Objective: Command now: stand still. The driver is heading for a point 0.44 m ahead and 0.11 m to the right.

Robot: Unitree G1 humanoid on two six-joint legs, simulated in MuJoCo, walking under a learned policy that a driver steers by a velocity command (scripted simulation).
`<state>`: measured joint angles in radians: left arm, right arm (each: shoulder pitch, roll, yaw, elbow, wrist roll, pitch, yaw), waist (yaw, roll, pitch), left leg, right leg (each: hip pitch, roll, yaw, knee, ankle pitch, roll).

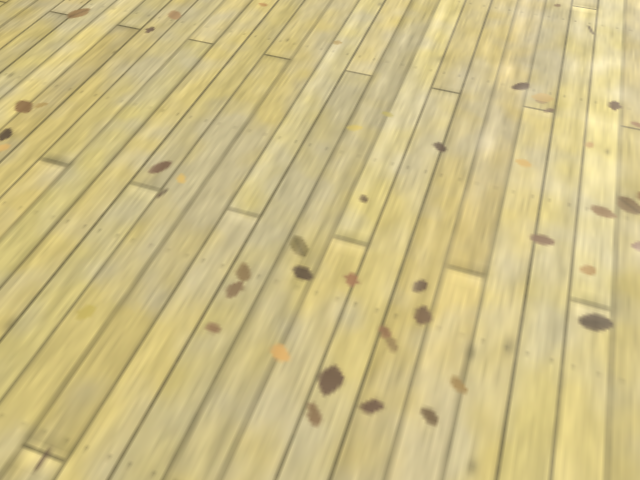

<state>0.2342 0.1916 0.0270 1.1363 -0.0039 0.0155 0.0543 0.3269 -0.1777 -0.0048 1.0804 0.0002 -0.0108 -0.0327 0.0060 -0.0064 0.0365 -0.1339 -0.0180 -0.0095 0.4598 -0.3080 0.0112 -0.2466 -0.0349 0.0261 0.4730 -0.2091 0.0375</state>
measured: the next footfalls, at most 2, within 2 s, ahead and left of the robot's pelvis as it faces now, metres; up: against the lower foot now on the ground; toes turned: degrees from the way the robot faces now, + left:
left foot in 1.00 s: +0.47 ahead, +0.09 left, +0.00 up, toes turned +2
right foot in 1.38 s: +0.48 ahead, -0.14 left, +0.00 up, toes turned -2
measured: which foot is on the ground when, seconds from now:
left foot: down 0.00-0.52, up 0.54-0.98, down 1.00-1.00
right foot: down 0.00-1.00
